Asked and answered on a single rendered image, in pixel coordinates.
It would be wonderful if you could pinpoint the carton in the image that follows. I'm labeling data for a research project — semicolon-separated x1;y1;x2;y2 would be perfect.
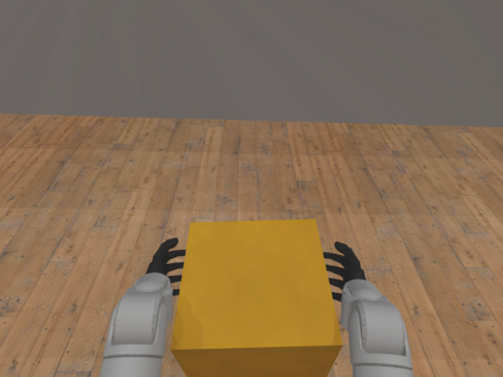
171;219;343;377

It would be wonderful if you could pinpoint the right robot forearm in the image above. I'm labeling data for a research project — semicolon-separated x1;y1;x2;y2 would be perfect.
340;279;413;377

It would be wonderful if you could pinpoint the right robot hand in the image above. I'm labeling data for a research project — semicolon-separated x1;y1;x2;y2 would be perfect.
323;241;366;302

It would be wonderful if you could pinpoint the left robot forearm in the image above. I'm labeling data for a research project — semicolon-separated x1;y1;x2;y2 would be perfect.
99;273;173;377

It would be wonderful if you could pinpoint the left robot hand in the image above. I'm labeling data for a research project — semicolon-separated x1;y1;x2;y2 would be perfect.
146;238;186;296

